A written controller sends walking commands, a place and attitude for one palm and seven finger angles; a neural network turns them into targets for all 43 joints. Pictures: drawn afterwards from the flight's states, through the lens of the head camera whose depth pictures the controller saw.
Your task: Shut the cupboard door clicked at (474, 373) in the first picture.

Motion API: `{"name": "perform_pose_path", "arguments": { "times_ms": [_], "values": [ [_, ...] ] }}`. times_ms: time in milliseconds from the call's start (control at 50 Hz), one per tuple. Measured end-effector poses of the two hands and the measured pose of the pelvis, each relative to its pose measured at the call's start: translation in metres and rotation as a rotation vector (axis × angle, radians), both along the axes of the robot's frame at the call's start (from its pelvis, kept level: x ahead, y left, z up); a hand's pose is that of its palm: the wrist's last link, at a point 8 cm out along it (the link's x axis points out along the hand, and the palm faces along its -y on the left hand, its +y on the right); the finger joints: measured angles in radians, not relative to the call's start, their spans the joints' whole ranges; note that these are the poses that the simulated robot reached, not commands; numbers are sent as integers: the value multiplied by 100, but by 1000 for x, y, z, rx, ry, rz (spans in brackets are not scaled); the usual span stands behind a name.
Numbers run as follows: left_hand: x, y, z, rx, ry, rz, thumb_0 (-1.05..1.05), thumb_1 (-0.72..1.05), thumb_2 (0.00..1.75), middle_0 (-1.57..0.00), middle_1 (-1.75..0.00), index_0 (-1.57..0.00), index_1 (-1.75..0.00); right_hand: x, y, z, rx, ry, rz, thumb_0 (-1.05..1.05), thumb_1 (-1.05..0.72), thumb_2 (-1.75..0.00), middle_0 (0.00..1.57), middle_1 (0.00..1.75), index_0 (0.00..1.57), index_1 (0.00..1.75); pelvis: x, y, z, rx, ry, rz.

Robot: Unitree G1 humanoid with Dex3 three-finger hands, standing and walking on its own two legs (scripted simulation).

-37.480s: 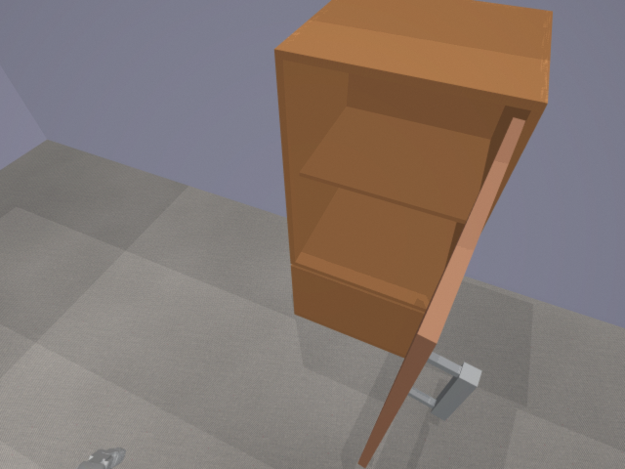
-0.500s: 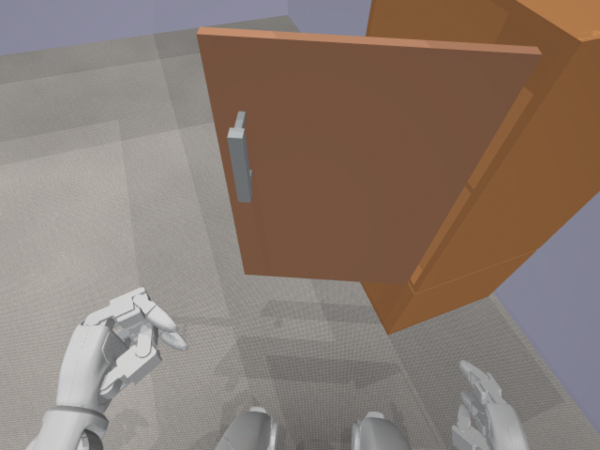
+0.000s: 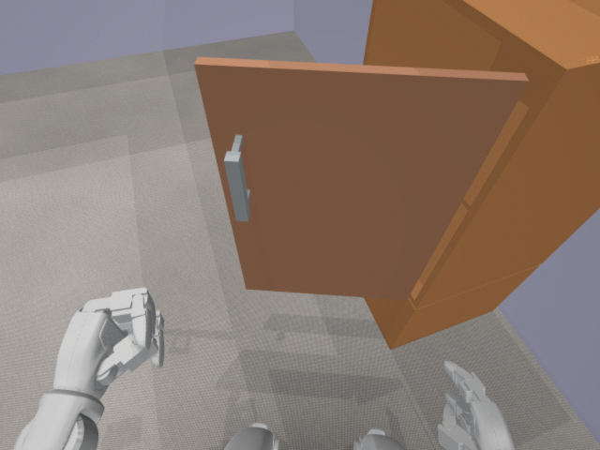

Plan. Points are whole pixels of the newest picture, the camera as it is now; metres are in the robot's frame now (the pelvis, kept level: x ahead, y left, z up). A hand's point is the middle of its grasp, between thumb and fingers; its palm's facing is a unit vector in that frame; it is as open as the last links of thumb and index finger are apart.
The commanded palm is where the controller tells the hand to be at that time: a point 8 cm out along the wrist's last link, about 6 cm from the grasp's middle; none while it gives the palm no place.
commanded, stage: raise the hand and make a fist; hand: left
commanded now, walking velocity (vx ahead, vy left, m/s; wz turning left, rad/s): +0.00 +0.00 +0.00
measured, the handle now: (240, 179) +0.48 +0.14 +0.07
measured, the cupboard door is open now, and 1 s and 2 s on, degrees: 66 66 66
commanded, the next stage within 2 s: bring the fist close to the handle in 0.38 s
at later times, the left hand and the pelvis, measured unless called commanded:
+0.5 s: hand (170, 351) +0.21 +0.17 +0.07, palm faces +0.00 -1.00 -0.05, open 3.1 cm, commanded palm +0.20 +0.22 +0.07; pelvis -0.01 -0.02 +0.00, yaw +0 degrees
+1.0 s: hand (214, 289) +0.29 +0.13 +0.07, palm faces -0.03 -1.00 -0.03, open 3.1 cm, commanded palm +0.28 +0.18 +0.07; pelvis -0.01 -0.01 +0.01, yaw -1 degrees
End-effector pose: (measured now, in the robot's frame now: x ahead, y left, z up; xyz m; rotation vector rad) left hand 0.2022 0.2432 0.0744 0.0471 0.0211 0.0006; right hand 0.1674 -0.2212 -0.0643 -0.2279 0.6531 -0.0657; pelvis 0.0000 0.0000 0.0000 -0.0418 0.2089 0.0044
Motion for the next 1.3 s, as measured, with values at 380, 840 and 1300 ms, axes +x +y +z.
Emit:
{"name": "perform_pose_path", "arguments": {
  "times_ms": [380,840,1300],
  "values": [
    [-6,-22,2,3,-19,1,2,90,90,-130,-150,-130,-150,-13,-33,-1,-7,-2,-51,2,-90,-90,20,30,20,30,-5,-17,2,24,-14,-8],
    [51,-47,0,-24,-31,-50,2,90,90,-130,-150,-130,-150,-20,-21,-8,15,28,-47,2,-90,-90,20,30,20,30,-8,-12,2,25,-7,-11],
    [118,-77,-2,-25,-44,-35,2,90,90,-130,-150,-130,-150,-35,-25,-20,16,161,-74,2,-90,-90,20,30,20,30,-4,-10,6,35,10,-22]
  ]
}}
